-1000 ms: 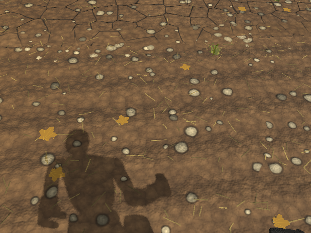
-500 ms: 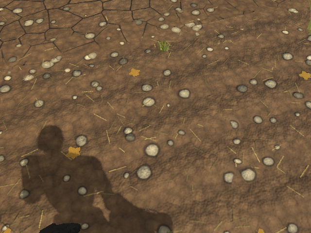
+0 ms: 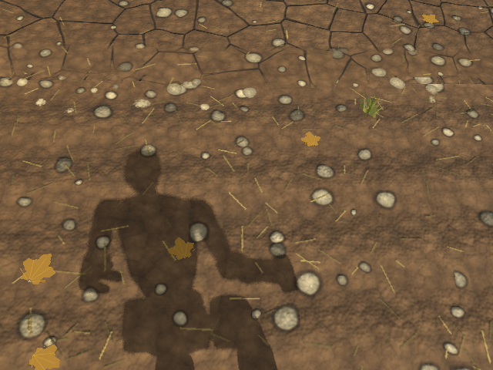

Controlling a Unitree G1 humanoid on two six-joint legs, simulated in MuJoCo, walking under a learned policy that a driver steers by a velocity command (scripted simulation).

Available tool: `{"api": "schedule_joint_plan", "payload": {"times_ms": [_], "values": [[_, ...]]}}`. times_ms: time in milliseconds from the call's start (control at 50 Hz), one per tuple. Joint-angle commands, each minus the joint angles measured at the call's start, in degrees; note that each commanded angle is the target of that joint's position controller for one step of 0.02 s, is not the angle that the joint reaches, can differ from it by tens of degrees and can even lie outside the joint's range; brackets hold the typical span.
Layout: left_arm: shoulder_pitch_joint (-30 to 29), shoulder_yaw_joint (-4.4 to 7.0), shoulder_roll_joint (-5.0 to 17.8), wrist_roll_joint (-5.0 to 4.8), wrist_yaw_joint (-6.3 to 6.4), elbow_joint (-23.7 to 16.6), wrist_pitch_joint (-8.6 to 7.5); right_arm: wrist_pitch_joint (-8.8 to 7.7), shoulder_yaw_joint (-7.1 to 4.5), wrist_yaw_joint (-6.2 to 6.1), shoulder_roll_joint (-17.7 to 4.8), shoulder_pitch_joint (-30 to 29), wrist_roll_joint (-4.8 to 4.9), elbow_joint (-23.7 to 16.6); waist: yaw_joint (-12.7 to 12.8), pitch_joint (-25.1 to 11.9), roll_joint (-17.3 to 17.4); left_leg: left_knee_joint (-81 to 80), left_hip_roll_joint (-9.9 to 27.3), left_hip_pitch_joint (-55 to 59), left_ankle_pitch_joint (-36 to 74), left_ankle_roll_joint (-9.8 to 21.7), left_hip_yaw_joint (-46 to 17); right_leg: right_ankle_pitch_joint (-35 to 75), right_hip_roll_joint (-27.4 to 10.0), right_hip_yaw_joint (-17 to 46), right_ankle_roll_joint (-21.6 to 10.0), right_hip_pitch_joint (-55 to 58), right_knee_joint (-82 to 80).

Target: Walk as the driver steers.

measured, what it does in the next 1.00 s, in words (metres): steps on the spot: right foot, then left foot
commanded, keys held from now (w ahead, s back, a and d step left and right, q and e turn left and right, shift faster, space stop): q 0.38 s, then no key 0.32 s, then e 0.04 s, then w+e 0.26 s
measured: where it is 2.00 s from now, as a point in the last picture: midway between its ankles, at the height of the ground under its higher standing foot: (275, 283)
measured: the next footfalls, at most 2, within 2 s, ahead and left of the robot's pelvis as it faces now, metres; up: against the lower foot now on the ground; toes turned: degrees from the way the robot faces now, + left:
right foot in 0.34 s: +0.11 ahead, -0.15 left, +0.00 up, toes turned +18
left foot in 0.72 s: +0.01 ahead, +0.10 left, +0.00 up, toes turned +17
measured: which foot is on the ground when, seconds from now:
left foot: down 0.00-0.36, up 0.38-0.70, down 0.72-1.00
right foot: up 0.00-0.32, down 0.34-0.76, up 0.78-1.00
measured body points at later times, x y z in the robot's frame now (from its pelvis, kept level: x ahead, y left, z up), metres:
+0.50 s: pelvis +0.03 -0.05 +0.01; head +0.07 -0.06 +0.46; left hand +0.07 +0.26 -0.08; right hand +0.28 -0.28 -0.09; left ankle +0.00 +0.08 -0.65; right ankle +0.07 -0.16 -0.73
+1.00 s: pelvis +0.06 -0.02 +0.01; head +0.07 -0.02 +0.46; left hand +0.10 +0.29 -0.10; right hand +0.21 -0.26 -0.10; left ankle -0.03 +0.09 -0.73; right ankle +0.12 -0.14 -0.68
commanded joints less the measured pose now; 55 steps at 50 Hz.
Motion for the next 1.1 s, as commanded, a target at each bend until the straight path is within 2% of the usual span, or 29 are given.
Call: {"api": "schedule_joint_plan", "payload": {"times_ms": [20,140,260,320,340,360,380,400,420,440,460,520,600,640,680,700,720,740,760,780,800,820,840,880,900,940,980,1020,1100], "values": [[2.8,1.42,5.0,0.26,0.85,-2.9,0.71,0.05,-1.97,-1.33,-8.1,-1.2,-0.5,-5.2,2.0,-12.2,6.8,-11.6,13.5,12.9,4.8,8.9,-20.1,4.8,-0.9,3.2,0.0,-3.4,-4.1],[1.2,0.91,3.8,0.11,0.97,-3.3,0.62,0.99,-2.61,-2.89,-9.5,-0.6,0.0,-6.5,0.7,-11.7,8.2,-12.2,11.2,11.3,-8.0,7.5,-22.4,9.0,0.7,4.4,1.8,-0.9,-16.7],[1.0,0.98,4.5,-0.52,-0.19,-3.7,-0.83,2.23,-2.56,-2.82,-9.1,-0.2,-0.12,-7.5,-0.4,-10.4,10.1,-11.2,10.5,12.5,-10.0,7.1,-28.0,7.5,2.0,4.7,0.9,4.2,-27.1],[5.8,1.4,5.0,-0.79,-1.22,-2.4,-1.56,3.04,-2.48,-2.94,-9.2,-1.3,0.77,-8.3,2.3,-10.1,10.2,-8.6,8.1,10.8,-7.3,5.2,-28.3,13.3,2.5,2.8,-1.3,13.2,-41.0],[8.1,2.1,6.9,-0.35,-1.31,-1.7,-1.55,3.23,-2.19,-3.05,-8.2,-0.6,1.02,-8.5,2.8,-10.5,8.1,-5.6,5.6,6.6,-10.5,2.9,-26.3,16.8,-1.5,4.6,-2.9,19.8,-45.2],[8.3,3.05,11.5,1.01,-1.0,-2.2,-1.14,3.17,-1.59,-2.89,-5.8,0.1,1.19,-9.3,1.4,-10.0,-3.4,5.6,-0.1,-2.7,-20.0,-0.3,-17.9,17.8,-13.4,15.4,-8.1,25.0,-48.4],[6.7,3.42,13.5,3.01,-1.06,-2.8,-1.08,2.28,-2.3,-2.62,-7.7,-0.8,1.45,-11.1,0.7,-7.4,-17.9,19.4,-6.4,-10.6,-28.4,-3.4,-7.8,28.6,-22.2,28.2,-16.8,21.3,-51.9],[3.1,2.47,9.6,2.88,-0.75,-5.1,-1.32,1.74,-3.66,-2.23,-12.0,0.9,0.03,-9.4,0.1,-7.7,-11.3,30.6,-2.6,-9.8,-26.2,-5.3,-9.6,32.1,-23.1,26.1,-18.2,19.8,-50.5],[0.5,1.8,7.1,1.92,-0.36,-6.0,-1.22,1.91,-4.0,-1.96,-12.0,2.9,0.17,-7.5,-1.0,-7.7,-7.1,34.8,-2.6,-8.4,-22.9,-6.1,-9.2,32.8,-19.2,19.8,-15.4,18.8,-48.9],[-0.5,1.41,6.1,0.88,-0.22,-6.3,-1.04,2.52,-3.59,-2.21,-10.0,4.4,0.15,-6.0,-1.4,-7.2,-5.3,38.2,-2.6,-8.6,-20.5,-7.1,-8.4,32.2,-15.7,15.6,-13.1,19.5,-47.8],[0.1,1.03,5.6,0.09,-0.18,-6.2,-0.91,2.96,-2.94,-2.21,-8.1,4.8,0.0,-5.7,-0.6,-6.1,-5.3,41.6,-2.7,-9.8,-19.0,-8.0,-8.4,34.2,-15.0,13.9,-13.1,19.9,-47.4],[3.3,0.79,5.9,0.37,-0.1,-5.7,-0.21,2.95,-1.55,-2.16,-5.2,1.5,0.78,-7.0,1.3,-5.4,-6.7,36.2,-1.8,-9.2,-17.0,-9.3,-5.3,35.9,-12.3,9.0,-13.8,22.2,-47.5],[4.7,1.11,7.9,0.05,-0.33,-5.1,0.24,2.6,0.27,-1.75,-2.5,-2.1,0.14,-8.6,3.3,-7.3,-10.7,16.5,2.5,1.4,-19.3,-9.6,-0.7,36.7,-12.5,6.9,-13.9,23.0,-46.2],[6.3,1.36,9.2,-0.51,-0.68,-4.6,0.45,2.49,-0.11,-1.59,-4.0,-1.3,0.59,-8.0,3.7,-7.3,-11.6,8.7,2.1,6.3,-17.5,-9.0,1.6,37.6,-13.3,8.1,-14.3,22.4,-45.2],[6.2,0.84,8.5,-1.51,-0.85,-4.1,0.47,2.31,-0.3,-1.41,-4.0,2.3,0.43,-5.9,1.5,-6.6,-9.9,-7.0,1.4,14.0,-5.6,-6.7,2.8,37.4,-12.3,7.4,-12.5,20.3,-42.8],[8.6,0.44,7.5,-1.56,-1.0,-3.1,0.0,2.29,-0.41,-1.52,-5.2,2.7,0.04,-5.8,1.6,-6.9,-8.0,-11.3,2.8,19.7,0.6,-4.9,0.3,34.6,-11.5,7.0,-9.6,17.3,-42.0],[10.0,-0.74,4.6,0.22,-1.61,-3.1,-0.92,2.36,-0.54,-2.06,-7.3,4.0,-0.57,-6.0,2.6,-10.3,-1.0,-9.4,9.9,29.0,14.6,-2.9,-7.7,26.4,-8.6,4.6,-5.4,11.8,-38.3],[12.3,-1.98,0.9,1.53,-2.55,-3.2,-2.03,2.52,-0.27,-2.37,-8.3,1.4,-1.63,-5.9,6.1,-11.2,10.3,-5.0,15.8,28.2,22.7,1.8,-10.8,12.5,-4.6,0.3,-1.7,9.3,-38.9],[9.0,-2.01,2.6,1.32,-2.5,-3.0,-1.96,2.13,0.47,-1.71,-4.0,1.0,-1.68,-5.4,3.1,-12.2,10.2,-6.8,14.8,22.5,5.8,4.0,-9.9,10.4,-4.2,-1.1,0.3,14.0,-39.4],[5.5,-1.38,5.0,0.41,-2.39,-3.2,-1.63,1.77,0.1,-1.33,-4.8,1.3,-1.63,-5.2,1.0,-9.3,9.4,-8.7,12.0,21.8,-11.3,2.9,-9.4,10.0,-1.7,-3.6,0.7,11.7,-35.8],[3.4,-0.99,5.8,-0.5,-2.06,-3.5,-1.29,1.61,-0.96,-1.49,-8.2,3.7,-1.56,-4.4,-1.3,-6.4,10.8,-12.3,13.1,21.6,-25.5,3.3,-12.1,6.4,0.4,-6.0,0.4,6.1,-30.2],[1.8,-0.69,6.6,-1.13,-1.75,-4.4,-0.95,1.23,-1.49,-1.7,-10.3,6.3,-1.14,-3.8,-3.1,-1.8,13.5,-16.5,16.8,20.1,-34.1,5.3,-17.3,2.6,0.4,-5.8,-0.4,0.4,-25.4],[-0.3,-0.29,7.4,-1.66,-1.69,-5.8,-0.85,0.36,-1.72,-2.01,-10.9,9.1,-1.05,-2.8,-4.6,2.3,14.9,-19.5,20.9,19.6,-35.2,7.5,-22.4,-2.2,-1.7,-2.2,-1.4,-5.8,-17.4],[2.0,0.47,6.8,-2.66,-2.03,-5.3,-1.2,-1.71,-1.16,-2.6,-8.1,10.9,-0.37,-1.5,-3.3,3.8,12.5,-20.4,23.8,24.8,-31.7,9.0,-24.1,-1.8,-3.9,3.5,-3.6,-15.8,-7.3],[3.3,0.62,6.3,-2.56,-2.28,-4.8,-1.59,-2.46,-0.91,-2.78,-6.8,9.8,0.09,-1.5,-2.4,3.1,10.7,-20.9,23.3,26.8,-28.5,8.3,-21.6,1.2,-4.6,4.6,-4.1,-17.4,-6.9],[3.4,0.43,5.0,-1.9,-2.87,-4.4,-2.17,-3.34,-0.88,-2.73,-6.0,6.9,-0.03,-1.7,-1.3,1.5,7.6,-21.8,21.4,27.4,-19.1,6.5,-14.6,7.1,-5.4,3.2,-3.6,-15.7,-10.1],[3.5,-0.24,3.4,-1.53,-3.71,-4.4,-2.18,-3.8,-1.29,-2.35,-6.6,4.6,-0.36,-1.9,-0.7,-0.4,6.8,-21.6,19.2,24.4,-11.4,5.3,-7.1,11.9,-5.9,0.2,-2.6,-9.6,-15.4],[2.7,-0.84,2.7,-1.28,-4.43,-5.2,-1.92,-4.08,-1.94,-1.81,-8.1,4.4,0.04,-1.5,-1.0,-0.9,6.8,-21.3,18.3,20.6,-8.7,5.1,-2.2,13.9,-5.8,-1.8,-2.0,-3.4,-21.2],[3.0,-0.66,5.0,-1.44,-4.95,-6.9,-1.17,-3.91,-2.91,-0.73,-10.6,5.7,1.44,0.1,-0.5,-0.1,6.7,-18.9,20.5,18.7,-12.9,4.8,0.3,13.4,-4.5,-4.7,-3.9,2.4,-27.1]]}}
